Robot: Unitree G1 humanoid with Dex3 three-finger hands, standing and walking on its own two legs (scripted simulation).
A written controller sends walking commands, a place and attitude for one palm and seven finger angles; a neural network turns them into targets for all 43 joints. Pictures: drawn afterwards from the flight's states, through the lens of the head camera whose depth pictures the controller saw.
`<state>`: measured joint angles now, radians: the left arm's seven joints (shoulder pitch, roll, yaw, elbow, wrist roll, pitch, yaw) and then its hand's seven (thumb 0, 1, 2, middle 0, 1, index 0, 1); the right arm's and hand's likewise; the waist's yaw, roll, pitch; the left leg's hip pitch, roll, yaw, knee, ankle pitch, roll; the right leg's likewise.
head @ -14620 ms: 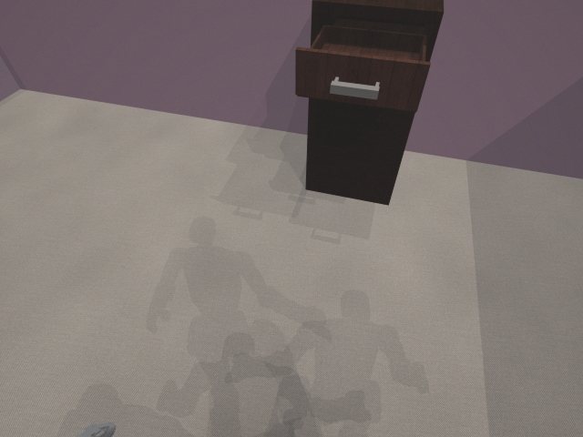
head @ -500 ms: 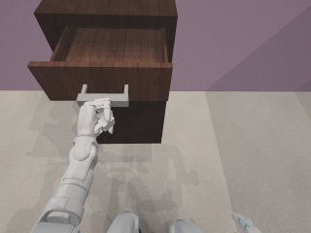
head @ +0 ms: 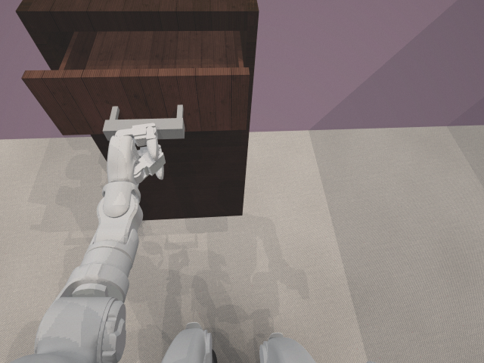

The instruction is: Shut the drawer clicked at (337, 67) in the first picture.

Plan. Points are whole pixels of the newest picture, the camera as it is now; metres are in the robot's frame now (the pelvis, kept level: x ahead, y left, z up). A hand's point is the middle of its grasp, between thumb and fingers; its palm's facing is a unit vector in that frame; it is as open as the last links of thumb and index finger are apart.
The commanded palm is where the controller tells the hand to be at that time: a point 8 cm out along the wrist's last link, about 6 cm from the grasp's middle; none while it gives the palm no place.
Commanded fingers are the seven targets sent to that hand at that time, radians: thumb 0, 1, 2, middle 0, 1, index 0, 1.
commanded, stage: push the drawer shut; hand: left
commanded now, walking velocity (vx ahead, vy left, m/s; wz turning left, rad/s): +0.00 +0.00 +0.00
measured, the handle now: (146, 120) +0.53 +0.16 +0.06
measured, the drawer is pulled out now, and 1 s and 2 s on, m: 0.12 0.00 0.00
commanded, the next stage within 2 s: pull the fist back off the drawer in 1.46 s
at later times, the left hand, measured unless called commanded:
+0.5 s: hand (162, 127) +0.51 +0.13 +0.06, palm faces +0.04 -1.00 -0.04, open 3.2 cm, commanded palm +0.50 +0.17 +0.06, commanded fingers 0.00 0.90 0.90 -1.40 -1.60 -1.40 -1.60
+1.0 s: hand (164, 103) +0.57 +0.13 +0.06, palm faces +0.05 -1.00 -0.04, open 3.2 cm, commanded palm +0.56 +0.17 +0.06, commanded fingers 0.00 0.90 0.90 -1.40 -1.60 -1.40 -1.60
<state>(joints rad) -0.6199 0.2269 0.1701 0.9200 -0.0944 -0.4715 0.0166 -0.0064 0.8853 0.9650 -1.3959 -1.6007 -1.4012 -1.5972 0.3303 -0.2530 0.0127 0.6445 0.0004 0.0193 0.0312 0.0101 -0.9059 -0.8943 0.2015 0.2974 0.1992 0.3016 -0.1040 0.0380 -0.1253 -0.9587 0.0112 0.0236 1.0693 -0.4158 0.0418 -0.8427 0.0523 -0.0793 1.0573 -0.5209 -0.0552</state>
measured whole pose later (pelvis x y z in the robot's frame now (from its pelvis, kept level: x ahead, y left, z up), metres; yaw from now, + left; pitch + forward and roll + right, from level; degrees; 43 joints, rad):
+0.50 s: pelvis +0.00 +0.00 -0.01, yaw -1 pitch +22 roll -3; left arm -0.91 0.37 0.29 1.19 -0.05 -0.47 -0.01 0.01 0.85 0.95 -1.40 -1.60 -1.40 -1.60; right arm 0.38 -0.27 0.03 0.65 -0.02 0.03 0.04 0.01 -0.91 -0.89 0.20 0.30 0.20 0.30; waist -0.18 0.05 -0.13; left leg -1.08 0.03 0.01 1.13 -0.42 0.04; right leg -0.96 0.07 -0.09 1.10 -0.52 -0.06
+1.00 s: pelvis +0.01 +0.01 -0.02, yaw -2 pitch +26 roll -5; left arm -1.10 0.48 0.35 1.30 0.02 -0.42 0.00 0.02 0.85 0.94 -1.40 -1.60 -1.40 -1.60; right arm 0.43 -0.26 0.04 0.65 -0.05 0.06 0.06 0.00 -0.91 -0.89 0.20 0.30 0.20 0.30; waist -0.24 0.06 -0.12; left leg -1.17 0.04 0.00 1.16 -0.44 0.05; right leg -1.03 0.08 -0.10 1.09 -0.52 -0.05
